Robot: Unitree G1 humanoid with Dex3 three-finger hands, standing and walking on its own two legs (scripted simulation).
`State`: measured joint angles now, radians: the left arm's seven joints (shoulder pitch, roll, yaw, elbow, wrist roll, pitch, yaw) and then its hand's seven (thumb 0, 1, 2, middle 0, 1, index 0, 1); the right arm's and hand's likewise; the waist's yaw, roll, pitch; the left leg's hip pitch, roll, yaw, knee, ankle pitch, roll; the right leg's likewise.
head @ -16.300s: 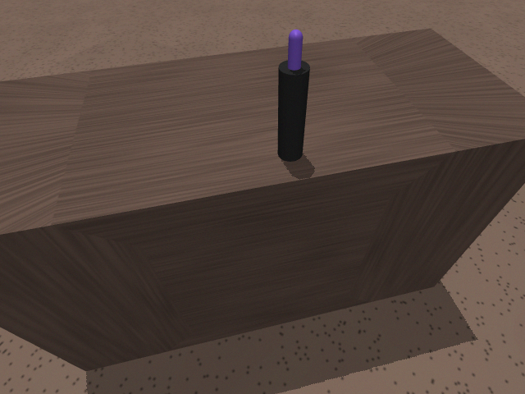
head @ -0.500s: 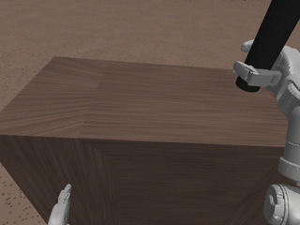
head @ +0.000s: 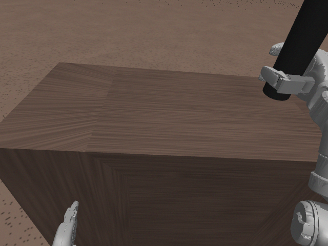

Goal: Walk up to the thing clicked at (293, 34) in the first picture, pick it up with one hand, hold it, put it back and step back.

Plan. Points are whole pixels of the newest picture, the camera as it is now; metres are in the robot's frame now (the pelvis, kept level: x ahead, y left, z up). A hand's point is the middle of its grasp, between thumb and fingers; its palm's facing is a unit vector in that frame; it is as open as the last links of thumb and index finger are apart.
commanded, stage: hold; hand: right
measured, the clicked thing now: (309, 30) +0.33 -0.17 +0.40
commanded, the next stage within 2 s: crouch in 1.66 s
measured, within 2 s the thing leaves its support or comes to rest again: neither
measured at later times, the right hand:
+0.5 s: hand (283, 70) +0.34 -0.17 +0.33, palm faces +0.13 +0.99 -0.03, open 7.2 cm
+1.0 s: hand (284, 74) +0.33 -0.17 +0.33, palm faces +0.13 +0.99 -0.04, open 7.2 cm
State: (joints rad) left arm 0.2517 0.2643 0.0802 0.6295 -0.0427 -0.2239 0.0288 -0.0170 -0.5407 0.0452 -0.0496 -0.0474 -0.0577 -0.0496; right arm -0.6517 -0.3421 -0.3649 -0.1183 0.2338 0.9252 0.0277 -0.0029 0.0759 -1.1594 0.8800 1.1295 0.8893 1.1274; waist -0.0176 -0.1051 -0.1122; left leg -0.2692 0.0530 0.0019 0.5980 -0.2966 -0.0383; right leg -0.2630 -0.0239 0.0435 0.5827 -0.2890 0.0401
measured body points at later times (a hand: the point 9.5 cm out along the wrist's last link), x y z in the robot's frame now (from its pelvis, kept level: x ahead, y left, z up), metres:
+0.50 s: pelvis +0.00 +0.00 +0.00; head -0.06 +0.04 +0.44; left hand +0.17 +0.25 -0.07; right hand +0.32 -0.22 +0.33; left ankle +0.02 +0.14 -0.73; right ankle +0.02 -0.15 -0.73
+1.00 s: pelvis +0.00 +0.00 +0.00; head -0.06 +0.04 +0.44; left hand +0.18 +0.26 -0.07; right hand +0.32 -0.22 +0.33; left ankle +0.02 +0.14 -0.73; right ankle +0.02 -0.15 -0.73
